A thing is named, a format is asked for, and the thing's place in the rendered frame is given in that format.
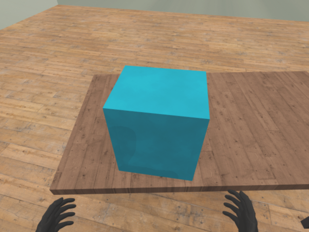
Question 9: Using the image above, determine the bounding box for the carton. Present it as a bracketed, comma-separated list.
[103, 65, 210, 181]

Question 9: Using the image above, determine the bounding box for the left robot hand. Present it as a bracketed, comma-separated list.
[35, 197, 76, 232]

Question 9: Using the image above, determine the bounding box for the right robot hand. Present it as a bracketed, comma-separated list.
[223, 189, 258, 232]

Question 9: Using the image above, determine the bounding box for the table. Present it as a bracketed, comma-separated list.
[49, 71, 309, 229]

